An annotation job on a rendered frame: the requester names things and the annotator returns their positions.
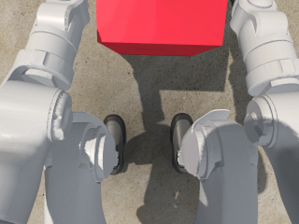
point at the robot left thigh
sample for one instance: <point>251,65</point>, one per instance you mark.
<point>72,195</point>

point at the carton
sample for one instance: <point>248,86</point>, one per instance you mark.
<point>160,27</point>

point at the right robot forearm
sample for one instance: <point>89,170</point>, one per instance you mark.
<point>266,46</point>

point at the robot left upper arm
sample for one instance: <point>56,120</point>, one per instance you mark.
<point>32,117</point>

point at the left robot forearm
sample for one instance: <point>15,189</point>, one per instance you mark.
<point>52,46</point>

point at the robot right upper arm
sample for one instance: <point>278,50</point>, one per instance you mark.
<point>272,122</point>

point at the robot thigh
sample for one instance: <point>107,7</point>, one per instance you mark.
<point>72,195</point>
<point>218,152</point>

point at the robot right thigh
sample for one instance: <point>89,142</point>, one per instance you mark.
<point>218,152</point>

